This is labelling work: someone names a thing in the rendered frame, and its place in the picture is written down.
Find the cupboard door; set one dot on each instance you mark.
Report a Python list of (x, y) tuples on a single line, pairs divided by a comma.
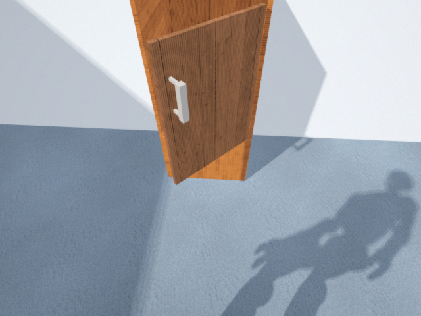
[(218, 60)]

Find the handle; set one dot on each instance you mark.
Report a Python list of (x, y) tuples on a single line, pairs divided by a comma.
[(182, 102)]

